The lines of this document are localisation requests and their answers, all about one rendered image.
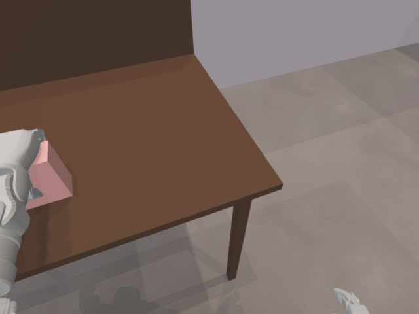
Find robot left forearm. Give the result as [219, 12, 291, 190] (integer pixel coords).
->
[0, 164, 30, 297]

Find sponge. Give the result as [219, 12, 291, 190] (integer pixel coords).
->
[26, 141, 73, 210]

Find table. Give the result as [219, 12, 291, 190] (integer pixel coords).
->
[0, 0, 283, 282]

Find robot right hand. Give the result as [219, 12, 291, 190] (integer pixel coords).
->
[333, 288, 370, 314]

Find robot left upper arm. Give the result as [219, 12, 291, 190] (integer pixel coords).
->
[0, 298, 18, 314]

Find robot left hand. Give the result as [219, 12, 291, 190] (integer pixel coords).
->
[0, 129, 47, 200]

